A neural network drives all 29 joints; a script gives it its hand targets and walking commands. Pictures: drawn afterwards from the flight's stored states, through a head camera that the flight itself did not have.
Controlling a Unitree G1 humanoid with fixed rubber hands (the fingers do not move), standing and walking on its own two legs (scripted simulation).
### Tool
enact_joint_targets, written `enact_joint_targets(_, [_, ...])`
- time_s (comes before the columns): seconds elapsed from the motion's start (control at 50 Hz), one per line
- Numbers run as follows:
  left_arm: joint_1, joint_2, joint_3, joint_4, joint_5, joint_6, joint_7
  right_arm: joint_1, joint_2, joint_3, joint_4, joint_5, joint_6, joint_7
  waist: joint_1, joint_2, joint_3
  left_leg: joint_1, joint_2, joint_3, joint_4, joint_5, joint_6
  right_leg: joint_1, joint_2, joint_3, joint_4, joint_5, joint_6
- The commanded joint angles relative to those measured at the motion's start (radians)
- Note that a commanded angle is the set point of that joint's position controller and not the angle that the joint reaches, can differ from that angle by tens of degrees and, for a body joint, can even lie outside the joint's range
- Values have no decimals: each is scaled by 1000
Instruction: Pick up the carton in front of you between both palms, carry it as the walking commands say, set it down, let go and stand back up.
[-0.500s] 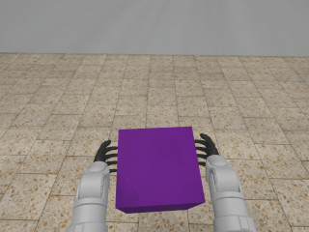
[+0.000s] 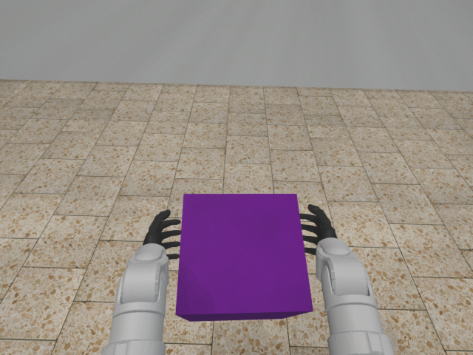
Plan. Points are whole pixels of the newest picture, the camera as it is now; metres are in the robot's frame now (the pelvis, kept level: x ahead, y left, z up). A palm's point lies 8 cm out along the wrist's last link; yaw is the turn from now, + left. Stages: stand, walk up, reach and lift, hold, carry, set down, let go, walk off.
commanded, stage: carry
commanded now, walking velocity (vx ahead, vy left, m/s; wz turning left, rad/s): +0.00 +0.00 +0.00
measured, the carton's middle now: (238, 263) +0.32 +0.00 -0.07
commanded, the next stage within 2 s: hold in 0.48 s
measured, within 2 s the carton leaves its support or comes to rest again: neither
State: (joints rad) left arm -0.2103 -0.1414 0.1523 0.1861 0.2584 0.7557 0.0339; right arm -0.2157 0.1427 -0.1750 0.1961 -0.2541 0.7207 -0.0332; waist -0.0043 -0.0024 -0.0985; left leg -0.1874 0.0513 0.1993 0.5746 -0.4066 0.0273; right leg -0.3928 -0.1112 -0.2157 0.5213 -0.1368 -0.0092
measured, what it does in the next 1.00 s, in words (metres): shifts its weight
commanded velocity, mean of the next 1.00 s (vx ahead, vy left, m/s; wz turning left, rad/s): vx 0.00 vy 0.00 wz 0.00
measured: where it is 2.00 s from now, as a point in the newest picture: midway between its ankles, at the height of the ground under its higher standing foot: outside the picture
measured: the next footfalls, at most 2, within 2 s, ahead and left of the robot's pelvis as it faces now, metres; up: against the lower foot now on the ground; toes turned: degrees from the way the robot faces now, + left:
none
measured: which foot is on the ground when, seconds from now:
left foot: down 0.00-1.00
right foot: down 0.00-1.00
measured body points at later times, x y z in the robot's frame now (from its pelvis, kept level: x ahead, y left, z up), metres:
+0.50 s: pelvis +0.00 +0.01 +0.00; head -0.01 +0.01 +0.45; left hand +0.30 +0.16 +0.02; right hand +0.30 -0.14 +0.03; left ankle -0.06 +0.08 -0.73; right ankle +0.08 -0.13 -0.73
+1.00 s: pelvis -0.04 -0.06 -0.01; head +0.03 -0.06 +0.44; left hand +0.31 +0.16 -0.02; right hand +0.34 -0.14 -0.02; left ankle -0.06 +0.09 -0.73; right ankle +0.08 -0.15 -0.73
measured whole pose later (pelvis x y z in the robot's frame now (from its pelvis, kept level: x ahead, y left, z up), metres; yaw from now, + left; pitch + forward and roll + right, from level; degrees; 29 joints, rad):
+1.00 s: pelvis -0.04 -0.06 -0.01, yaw +15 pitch +1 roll +0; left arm -0.66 -0.10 0.46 0.75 0.46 0.43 -0.07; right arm -0.58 0.25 -0.54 0.51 -0.47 0.50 -0.08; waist -0.09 0.03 0.13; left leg -0.34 -0.03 -0.13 0.67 -0.34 -0.01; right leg -0.44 0.04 0.09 0.60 -0.18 0.02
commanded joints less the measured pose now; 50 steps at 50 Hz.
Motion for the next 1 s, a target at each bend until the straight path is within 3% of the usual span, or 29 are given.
enact_joint_targets(0.0, [-485, -880, -533, -111, -268, -77, -240, -405, 935, 546, -48, 258, -38, 245, 4, -23, -221, -22, 113, -89, -123, 301, -1, 184, -70, 90, -33, 188, -1])
enact_joint_targets(0.08, [-556, -895, -519, -84, -278, -70, -253, -383, 927, 470, 30, 215, -15, 245, 6, 72, -158, -37, 123, -106, -151, 320, -1, 161, -65, 98, -26, 115, -3])
enact_joint_targets(0.16, [-503, -890, -516, -73, -278, -70, -254, -435, 939, 520, -36, 265, -32, 250, 2, -8, -196, -44, 123, -118, -160, 341, 9, 194, -77, 89, -39, 107, 6])
enact_joint_targets(0.2, [-518, -908, -519, -69, -271, -68, -260, -426, 966, 532, -14, 248, -29, 243, 2, 74, -162, -34, 132, -101, -171, 404, -3, 160, -59, 54, -22, 122, 10])
enact_joint_targets(0.26, [-474, -935, -557, -117, -300, -69, -258, -479, 984, 612, -134, 307, -36, 254, 2, 5, -251, 0, 126, -92, -109, 432, 10, 209, -73, 69, -14, 169, 1])
enact_joint_targets(0.28, [-503, -938, -580, -166, -319, -74, -256, -417, 980, 594, -76, 287, -24, 248, 6, -32, -275, 37, 121, -82, -100, 464, 5, 218, -52, 63, 6, 212, 4])
enact_joint_targets(0.32, [-468, -923, -573, -125, -314, -60, -258, -442, 939, 614, -142, 289, -24, 238, 2, -6, -260, 13, 106, -77, -87, 415, 6, 219, -66, 74, -6, 247, -4])
enact_joint_targets(0.36, [-472, -890, -550, -96, -273, -60, -258, -366, 930, 532, -38, 233, -11, 237, 5, 34, -227, -13, 104, -80, -99, 413, -3, 201, -67, 85, -16, 247, -1])
enact_joint_targets(0.46, [-421, -890, -552, -113, -267, -58, -245, -405, 922, 574, -85, 285, -18, 237, 3, 17, -235, -5, 131, -95, -131, 409, 12, 212, -69, 81, -22, 176, 2])
enact_joint_targets(0.48, [-382, -880, -506, -64, -265, -87, -246, -294, 895, 519, -122, 239, -27, 241, -25, 153, -49, -69, -32, -358, -253, 756, 6, 444, 235, 238, -55, 286, -29])
enact_joint_targets(0.52, [-366, -875, -543, -54, -271, -137, -232, -329, 916, 568, -205, 267, -62, 227, -20, 74, -142, -17, -40, -368, -206, 869, -1, 498, 216, 292, -95, 371, -16])
enact_joint_targets(0.54, [-388, -861, -533, -88, -266, -163, -223, -366, 878, 568, -200, 246, -66, 225, 38, 43, -147, -35, -51, -378, -210, 828, -9, 520, 212, 290, -93, 377, -20])
enact_joint_targets(0.56, [-298, -782, -456, -66, -216, -154, -205, -303, 828, 530, -188, 242, -73, 222, 10, 93, -107, 18, -62, -370, -212, 770, -15, 495, 202, 290, -89, 282, -18])
enact_joint_targets(0.6, [-381, -810, -424, -56, -177, -151, -202, -378, 839, 555, -139, 222, -62, 237, 33, 39, -101, 76, -78, -334, -232, 658, -17, 445, 213, 282, -125, 248, 10])
enact_joint_targets(0.62, [-380, -850, -463, -109, -199, -156, -202, -446, 882, 628, -219, 292, -78, 257, 74, 73, -197, 128, -92, -322, -239, 638, -17, 455, 232, 265, -105, 252, 28])
enact_joint_targets(0.64, [-385, -834, -462, -69, -170, -147, -191, -413, 872, 618, -144, 285, -75, 259, 63, 62, -203, 147, -102, -308, -221, 679, -30, 468, 225, 293, -124, 311, 24])
enact_joint_targets(0.66, [-472, -847, -514, -144, -202, -152, -197, -366, 856, 574, -116, 242, -71, 252, -15, 92, -192, 182, -126, -303, -226, 720, -50, 425, 232, 280, -137, 333, 33])
enact_joint_targets(0.68, [-521, -887, -541, -82, -260, -158, -214, -433, 848, 552, -132, 228, -71, 239, -29, 27, -184, 125, -90, -320, -241, 715, -44, 413, 257, 258, -112, 270, 34])
enact_joint_targets(0.7, [-613, -841, -518, -12, -252, -158, -231, -426, 845, 491, -38, 198, -79, 232, -89, 66, -130, 119, -111, -310, -234, 579, -51, 377, 247, 273, -132, 214, 17])
enact_joint_targets(0.74, [-697, -832, -434, 152, -232, -181, -273, -541, 872, 404, 15, 149, -102, 209, -101, 28, -52, -23, -102, -294, -235, 295, -37, 383, 237, 245, -113, 29, 11])
enact_joint_targets(0.78, [-819, -770, -247, 368, -141, -222, -315, -581, 807, 163, 296, 11, -123, 200, -153, 38, 91, -219, -118, -274, -227, 10, -10, 370, 224, 254, -99, -128, -2])
enact_joint_targets(0.82, [-883, -730, -166, 424, -86, -278, -327, -633, 854, 58, 374, -25, -176, 186, -179, 18, 65, -265, -128, -260, -182, -28, 19, 359, 226, 252, -45, -110, 4])
enact_joint_targets(0.84, [-942, -721, -140, 475, -74, -321, -330, -700, 838, 38, 431, -46, -197, 178, -124, 3, 0, -298, -123, -266, -162, -89, 20, 390, 228, 233, -18, -168, 8])
enact_joint_targets(0.86, [-1024, -664, -110, 521, -21, -354, -324, -774, 854, -18, 440, -61, -231, 173, -160, -16, 3, -315, -172, -237, -82, -54, 12, 250, 214, 255, -18, -171, 15])
enact_joint_targets(0.88, [-902, -624, -62, 555, 35, -368, -315, -755, 835, 4, 409, -58, -235, 156, -78, -14, 28, -354, -171, -243, -79, -21, 19, 239, 216, 249, -18, -165, 28])
enact_joint_targets(0.9, [-943, -605, 3, 577, 65, -393, -303, -768, 854, -20, 462, -74, -242, 149, -69, -66, -40, -387, -166, -254, -31, -3, 20, 281, 211, 275, 8, -153, 50])
enact_joint_targets(0.92, [-859, -513, 99, 641, 133, -402, -305, -763, 811, -70, 473, -74, -252, 137, -7, -18, -24, -425, -167, -243, -9, -17, 26, 252, 206, 268, 30, -202, 69])
enact_joint_targets(0.96, [-908, -480, 143, 665, 157, -450, -282, -800, 804, -37, 469, -73, -302, 115, -5, -88, -117, -545, -170, -255, 53, 8, 40, 250, 200, 279, 81, -112, 84])
enact_joint_targets(0.98, [-888, -544, 188, 729, 182, -461, -282, -857, 755, -51, 402, -86, -338, 112, -37, -44, -99, -601, -193, -238, 81, 28, 40, 129, 210, 248, 124, -38, 77])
